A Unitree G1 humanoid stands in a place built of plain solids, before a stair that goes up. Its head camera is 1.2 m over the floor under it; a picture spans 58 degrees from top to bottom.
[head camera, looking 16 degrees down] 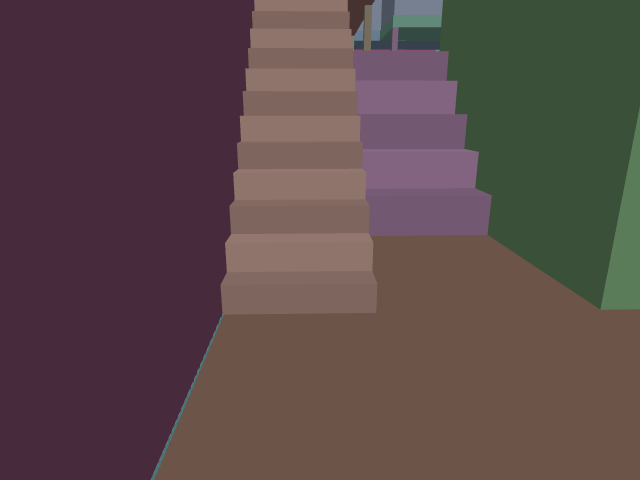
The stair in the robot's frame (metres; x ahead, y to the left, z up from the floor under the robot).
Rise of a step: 0.20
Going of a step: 0.23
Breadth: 0.97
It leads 2 degrees to the left of straight ahead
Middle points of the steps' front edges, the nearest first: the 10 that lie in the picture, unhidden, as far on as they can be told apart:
2.49 0.13 0.20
2.72 0.13 0.40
2.95 0.14 0.60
3.18 0.15 0.80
3.40 0.15 1.00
3.63 0.16 1.20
3.86 0.16 1.40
4.08 0.17 1.60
4.31 0.18 1.80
4.53 0.18 2.00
